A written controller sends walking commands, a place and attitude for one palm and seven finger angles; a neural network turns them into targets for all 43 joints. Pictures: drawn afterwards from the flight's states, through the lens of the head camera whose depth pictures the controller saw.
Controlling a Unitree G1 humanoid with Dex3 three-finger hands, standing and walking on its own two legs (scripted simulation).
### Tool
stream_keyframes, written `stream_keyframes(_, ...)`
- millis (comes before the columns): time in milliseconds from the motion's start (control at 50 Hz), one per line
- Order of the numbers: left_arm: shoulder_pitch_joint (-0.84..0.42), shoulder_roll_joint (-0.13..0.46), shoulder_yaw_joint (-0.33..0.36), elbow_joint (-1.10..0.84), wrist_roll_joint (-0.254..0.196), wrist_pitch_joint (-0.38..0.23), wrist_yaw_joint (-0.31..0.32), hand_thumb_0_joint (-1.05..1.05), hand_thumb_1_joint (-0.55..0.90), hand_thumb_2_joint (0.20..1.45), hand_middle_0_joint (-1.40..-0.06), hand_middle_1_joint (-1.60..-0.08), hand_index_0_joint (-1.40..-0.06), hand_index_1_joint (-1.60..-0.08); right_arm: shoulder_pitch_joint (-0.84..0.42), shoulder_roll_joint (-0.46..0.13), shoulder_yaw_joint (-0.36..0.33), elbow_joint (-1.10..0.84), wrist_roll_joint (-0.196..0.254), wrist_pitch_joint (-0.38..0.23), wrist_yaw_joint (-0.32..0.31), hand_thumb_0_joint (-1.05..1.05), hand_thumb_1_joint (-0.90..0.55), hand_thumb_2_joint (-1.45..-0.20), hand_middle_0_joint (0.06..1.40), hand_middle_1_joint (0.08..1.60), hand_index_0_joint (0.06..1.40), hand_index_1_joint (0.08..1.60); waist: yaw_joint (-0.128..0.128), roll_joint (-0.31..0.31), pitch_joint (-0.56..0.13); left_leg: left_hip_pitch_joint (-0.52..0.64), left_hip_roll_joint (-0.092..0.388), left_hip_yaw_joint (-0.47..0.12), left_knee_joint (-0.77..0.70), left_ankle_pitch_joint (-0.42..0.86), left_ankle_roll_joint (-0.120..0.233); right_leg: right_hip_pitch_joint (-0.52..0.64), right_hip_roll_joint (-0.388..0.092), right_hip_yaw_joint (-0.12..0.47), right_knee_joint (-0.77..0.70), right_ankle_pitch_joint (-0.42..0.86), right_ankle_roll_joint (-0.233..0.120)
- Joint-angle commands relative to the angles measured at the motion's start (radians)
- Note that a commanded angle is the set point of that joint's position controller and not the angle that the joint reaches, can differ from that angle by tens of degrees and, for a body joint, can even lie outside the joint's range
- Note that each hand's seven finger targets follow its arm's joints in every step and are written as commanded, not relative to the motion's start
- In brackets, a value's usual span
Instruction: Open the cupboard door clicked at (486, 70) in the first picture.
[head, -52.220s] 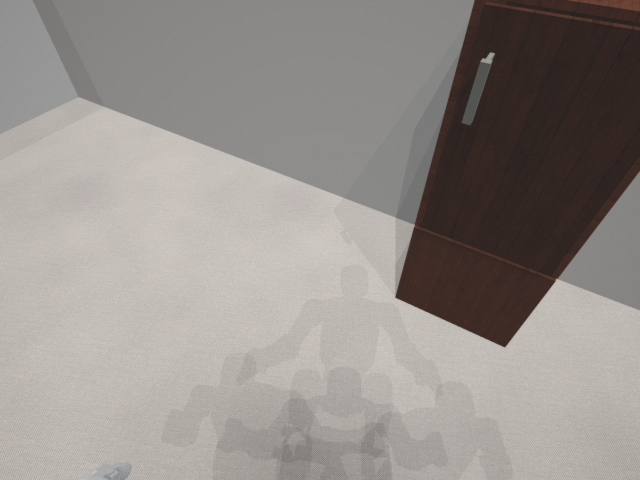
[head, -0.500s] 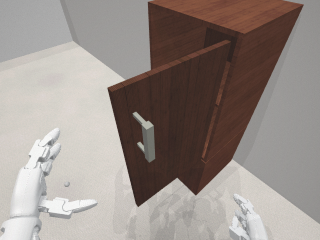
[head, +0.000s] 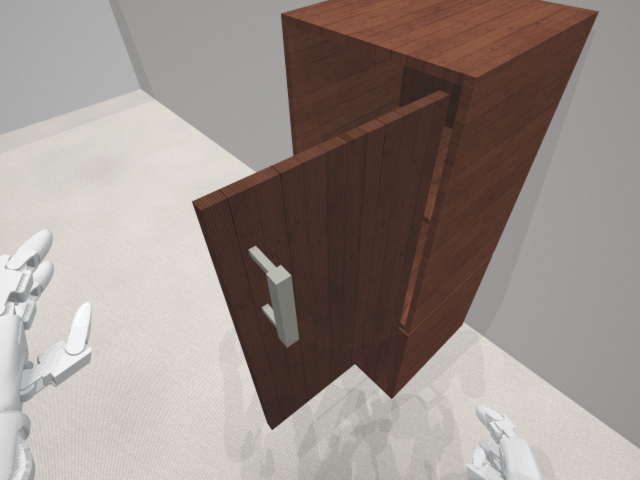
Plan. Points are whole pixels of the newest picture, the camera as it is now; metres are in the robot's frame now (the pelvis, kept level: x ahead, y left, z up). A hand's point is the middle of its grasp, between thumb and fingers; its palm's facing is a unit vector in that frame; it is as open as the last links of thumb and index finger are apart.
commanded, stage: draw the hand back to the body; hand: left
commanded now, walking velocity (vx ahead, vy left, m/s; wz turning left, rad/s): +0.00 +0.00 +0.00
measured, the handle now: (274, 298) +0.30 +0.10 +0.10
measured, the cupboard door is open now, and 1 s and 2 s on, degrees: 86 86 86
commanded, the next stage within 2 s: step back with the hand held close in 0.36 s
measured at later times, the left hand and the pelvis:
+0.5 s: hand (81, 351) +0.18 +0.26 +0.15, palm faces +0.47 -0.79 -0.40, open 7.4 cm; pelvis -0.01 -0.01 +0.00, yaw +0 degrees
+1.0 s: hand (13, 419) +0.11 +0.28 +0.15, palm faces +0.36 -0.77 -0.53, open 7.4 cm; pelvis -0.09 +0.02 -0.01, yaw -1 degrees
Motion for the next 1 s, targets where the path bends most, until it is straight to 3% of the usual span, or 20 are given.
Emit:
stream_keyframes(0,-0.095,0.157,0.107,-0.176,-0.006,-0.066,0.018,0.0,0.9,0.9,-0.2,-0.3,-0.2,-0.3,-0.127,-0.105,-0.043,-0.161,0.008,-0.047,-0.008,0.0,-0.9,-0.9,0.2,0.3,0.2,0.3,-0.008,-0.001,-0.083,0.035,0.001,-0.014,-0.035,0.37,0.018,-0.022,0.013,0.004,-0.04,0.319,-0.025)
stream_keyframes(80,-0.09,0.148,0.091,-0.17,-0.007,-0.066,0.014,0.0,0.9,0.9,-0.2,-0.3,-0.2,-0.3,-0.127,-0.11,-0.046,-0.163,0.007,-0.042,-0.004,0.0,-0.9,-0.9,0.2,0.3,0.2,0.3,-0.008,-0.023,-0.091,0.035,-0.002,-0.015,-0.041,0.35,0.022,-0.013,0.013,0.005,-0.047,0.311,-0.022)
stream_keyframes(140,-0.094,0.175,0.115,-0.181,-0.007,-0.072,0.017,0.0,0.9,0.9,-0.2,-0.3,-0.2,-0.3,-0.133,-0.107,-0.049,-0.164,0.006,-0.042,-0.007,0.0,-0.9,-0.9,0.2,0.3,0.2,0.3,-0.002,-0.022,-0.099,0.039,-0.006,-0.01,-0.038,0.339,0.025,-0.013,0.013,0.01,-0.052,0.315,-0.022)
stream_keyframes(320,-0.107,0.178,0.12,-0.2,-0.006,-0.081,0.018,0.0,0.9,0.9,-0.2,-0.3,-0.2,-0.3,-0.139,-0.098,-0.046,-0.158,0.006,-0.048,-0.011,0.0,-0.9,-0.9,0.2,0.3,0.2,0.3,-0.005,0.033,-0.091,0.045,-0.01,-0.004,-0.041,0.313,0.021,-0.022,0.013,0.013,-0.068,0.291,-0.023)
stream_keyframes(400,-0.091,0.164,0.111,-0.163,-0.009,-0.078,0.014,0.0,0.9,0.9,-0.2,-0.3,-0.2,-0.3,-0.14,-0.101,-0.048,-0.156,0.007,-0.045,-0.009,0.0,-0.9,-0.9,0.2,0.3,0.2,0.3,-0.006,-0.024,-0.072,0.036,-0.005,-0.007,-0.05,0.295,0.023,-0.029,0.016,0.011,-0.075,0.273,-0.02)
stream_keyframes(440,-0.097,0.162,0.11,-0.16,-0.009,-0.082,0.011,0.0,0.9,0.9,-0.2,-0.3,-0.2,-0.3,-0.141,-0.101,-0.05,-0.155,0.008,-0.045,-0.009,0.0,-0.9,-0.9,0.2,0.3,0.2,0.3,-0.008,-0.024,-0.069,0.04,-0.006,-0.003,-0.051,0.281,0.026,-0.035,0.016,0.014,-0.081,0.262,-0.018)
stream_keyframes(460,-0.172,0.178,0.102,-0.233,-0.008,-0.089,0.013,0.0,0.9,0.9,-0.2,-0.3,-0.2,-0.3,-0.154,-0.101,-0.045,-0.161,0.008,-0.05,-0.009,0.0,-0.9,-0.9,0.2,0.3,0.2,0.3,-0.008,0.002,-0.079,0.042,-0.011,-0.01,-0.051,0.269,0.026,-0.03,0.013,0.016,-0.084,0.247,-0.019)
stream_keyframes(480,-0.207,0.301,0.224,-0.258,-0.009,-0.123,0.016,0.0,0.9,0.9,-0.2,-0.3,-0.2,-0.3,-0.136,-0.12,-0.043,-0.195,0.021,-0.032,-0.009,0.0,-0.9,-0.9,0.2,0.3,0.2,0.3,-0.053,-0.042,0.013,-0.03,0.011,-0.018,-0.01,0.201,0.038,-0.172,-0.035,0.096,-0.137,0.303,-0.019)
stream_keyframes(500,-0.101,0.226,0.167,-0.18,-0.007,-0.122,0.004,0.0,0.9,0.9,-0.2,-0.3,-0.2,-0.3,-0.137,-0.103,-0.043,-0.175,0.016,-0.015,-0.011,0.0,-0.9,-0.9,0.2,0.3,0.2,0.3,-0.056,-0.088,-0.011,-0.036,0.008,-0.03,0.009,0.181,0.039,-0.169,-0.056,0.091,-0.128,0.315,-0.02)
stream_keyframes(540,-0.045,0.201,0.138,-0.186,0.001,-0.114,0.0,0.0,0.9,0.9,-0.2,-0.3,-0.2,-0.3,-0.137,-0.111,-0.049,-0.196,0.015,0.006,-0.007,0.0,-0.9,-0.9,0.2,0.3,0.2,0.3,-0.058,-0.084,-0.033,-0.039,0.01,-0.018,0.026,0.204,0.035,-0.178,-0.067,0.092,-0.111,0.354,-0.019)
stream_keyframes(560,-0.035,0.204,0.143,-0.208,0.001,-0.122,0.001,0.0,0.9,0.9,-0.2,-0.3,-0.2,-0.3,-0.143,-0.111,-0.053,-0.198,0.015,0.011,-0.01,0.0,-0.9,-0.9,0.2,0.3,0.2,0.3,-0.057,-0.034,-0.055,-0.043,0.011,-0.019,0.023,0.23,0.033,-0.164,-0.071,0.08,-0.093,0.376,-0.019)
stream_keyframes(640,0.054,0.222,0.173,-0.251,0.0,-0.127,0.009,0.0,0.9,0.9,-0.2,-0.3,-0.2,-0.3,-0.121,-0.115,-0.068,-0.231,0.019,0.033,-0.011,0.0,-0.9,-0.9,0.2,0.3,0.2,0.3,-0.057,-0.041,-0.187,-0.029,0.041,-0.015,0.028,0.378,0.027,-0.111,-0.058,0.062,-0.005,0.473,-0.007)
stream_keyframes(660,0.071,0.237,0.189,-0.271,0.0,-0.13,0.014,0.0,0.9,0.9,-0.2,-0.3,-0.2,-0.3,-0.127,-0.116,-0.07,-0.234,0.02,0.036,-0.015,0.0,-0.9,-0.9,0.2,0.3,0.2,0.3,-0.054,0.0,-0.214,-0.029,0.044,-0.02,0.027,0.424,0.027,-0.091,-0.059,0.056,0.019,0.501,-0.008)
stream_keyframes(720,0.095,0.249,0.209,-0.301,-0.003,-0.131,0.02,0.0,0.9,0.9,-0.2,-0.3,-0.2,-0.3,-0.123,-0.112,-0.076,-0.258,0.026,0.045,-0.014,0.0,-0.9,-0.9,0.2,0.3,0.2,0.3,-0.055,-0.05,-0.233,-0.064,0.058,-0.027,0.03,0.437,0.024,-0.09,-0.048,0.052,0.055,0.491,0.0)
stream_keyframes(820,0.121,0.248,0.221,-0.316,-0.002,-0.143,0.032,0.0,0.9,0.9,-0.2,-0.3,-0.2,-0.3,-0.116,-0.117,-0.08,-0.267,0.029,0.042,-0.016,0.0,-0.9,-0.9,0.2,0.3,0.2,0.3,-0.057,-0.003,-0.194,-0.163,0.074,-0.05,0.001,0.315,0.031,-0.116,-0.04,0.057,0.088,0.366,0.002)
stream_keyframes(860,0.119,0.246,0.221,-0.327,0.003,-0.153,0.036,0.0,0.9,0.9,-0.2,-0.3,-0.2,-0.3,-0.12,-0.123,-0.081,-0.268,0.029,0.033,-0.016,0.0,-0.9,-0.9,0.2,0.3,0.2,0.3,-0.056,0.034,-0.167,-0.236,0.086,-0.072,-0.035,0.187,0.043,-0.11,-0.027,0.056,0.101,0.261,0.003)
stream_keyframes(900,0.113,0.237,0.222,-0.313,0.009,-0.164,0.042,0.0,0.9,0.9,-0.2,-0.3,-0.2,-0.3,-0.106,-0.127,-0.08,-0.267,0.03,0.022,-0.015,0.0,-0.9,-0.9,0.2,0.3,0.2,0.3,-0.062,0.031,-0.126,-0.337,0.105,-0.093,-0.077,-0.002,0.058,-0.099,-0.02,0.057,0.132,0.162,0.004)
stream_keyframes(980,0.069,0.221,0.224,-0.328,0.032,-0.192,0.047,0.0,0.9,0.9,-0.2,-0.3,-0.2,-0.3,-0.092,-0.141,-0.083,-0.272,0.03,-0.008,-0.015,0.0,-0.9,-0.9,0.2,0.3,0.2,0.3,-0.067,0.069,-0.082,-0.545,0.132,-0.132,-0.132,-0.31,0.091,-0.023,0.002,0.057,0.209,0.059,0.01)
